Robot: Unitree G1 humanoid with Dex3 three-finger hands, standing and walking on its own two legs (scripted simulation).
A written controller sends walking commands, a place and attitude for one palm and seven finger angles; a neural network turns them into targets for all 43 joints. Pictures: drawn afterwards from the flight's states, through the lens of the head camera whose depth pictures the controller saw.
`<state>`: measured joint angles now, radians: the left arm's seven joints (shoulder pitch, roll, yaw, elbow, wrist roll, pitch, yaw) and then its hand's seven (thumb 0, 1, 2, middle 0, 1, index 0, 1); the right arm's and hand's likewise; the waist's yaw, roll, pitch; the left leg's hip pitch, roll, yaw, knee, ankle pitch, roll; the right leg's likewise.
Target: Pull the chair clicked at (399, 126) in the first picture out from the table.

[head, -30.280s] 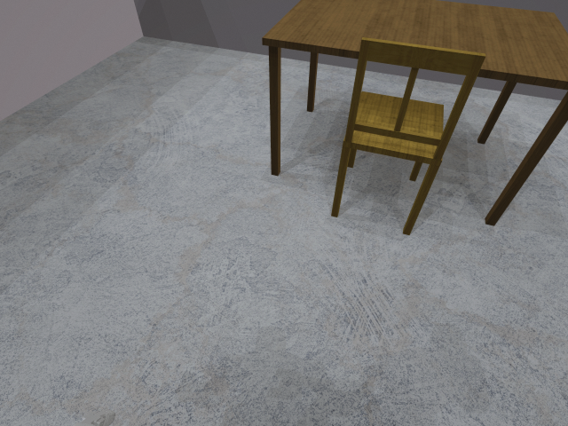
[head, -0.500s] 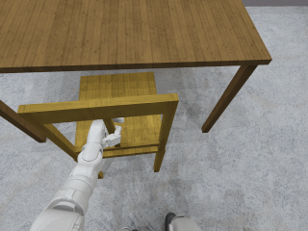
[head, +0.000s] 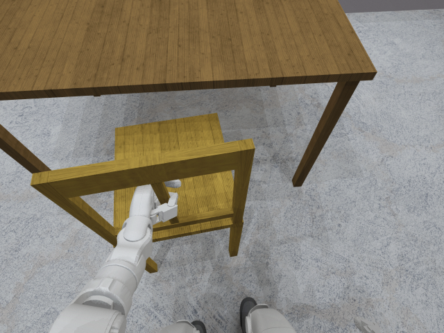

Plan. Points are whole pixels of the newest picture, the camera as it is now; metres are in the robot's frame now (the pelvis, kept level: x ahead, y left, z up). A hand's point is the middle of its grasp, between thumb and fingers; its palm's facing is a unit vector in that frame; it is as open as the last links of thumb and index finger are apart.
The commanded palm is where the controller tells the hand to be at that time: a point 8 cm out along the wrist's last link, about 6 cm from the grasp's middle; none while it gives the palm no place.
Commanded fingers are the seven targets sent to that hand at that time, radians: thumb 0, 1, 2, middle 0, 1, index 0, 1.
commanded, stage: step backward, pulling the chair out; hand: left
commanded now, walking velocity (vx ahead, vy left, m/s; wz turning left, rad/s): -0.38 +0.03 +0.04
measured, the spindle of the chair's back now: (166, 203) +0.39 +0.11 -0.11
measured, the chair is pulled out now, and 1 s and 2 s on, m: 0.14 0.19 0.19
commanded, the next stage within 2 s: none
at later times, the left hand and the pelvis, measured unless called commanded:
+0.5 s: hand (171, 222) +0.33 +0.09 -0.06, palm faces +0.00 -0.98 -0.18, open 5.3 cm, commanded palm +0.32 +0.15 -0.06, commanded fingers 0.00 0.90 0.90 -0.50 -1.45 -0.50 -1.45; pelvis -0.03 -0.01 +0.00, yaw +0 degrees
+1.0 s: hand (167, 230) +0.31 +0.10 -0.07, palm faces -0.11 -0.97 -0.19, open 5.3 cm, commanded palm +0.31 +0.15 -0.06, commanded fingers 0.00 0.90 0.90 -0.50 -1.45 -0.50 -1.45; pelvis -0.04 +0.01 -0.01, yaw +0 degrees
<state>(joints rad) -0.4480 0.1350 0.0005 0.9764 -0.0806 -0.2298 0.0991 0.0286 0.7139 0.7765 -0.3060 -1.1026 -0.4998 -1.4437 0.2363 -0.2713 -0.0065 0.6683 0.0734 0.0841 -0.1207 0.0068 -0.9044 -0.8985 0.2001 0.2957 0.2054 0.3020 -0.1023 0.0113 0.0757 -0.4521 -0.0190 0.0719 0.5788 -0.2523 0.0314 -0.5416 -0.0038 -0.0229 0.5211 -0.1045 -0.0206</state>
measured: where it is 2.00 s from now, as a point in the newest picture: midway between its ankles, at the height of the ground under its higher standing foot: outside the picture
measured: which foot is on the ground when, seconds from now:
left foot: down 0.00-0.38, up 0.40-0.60, down 0.62-1.00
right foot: down 0.00-1.00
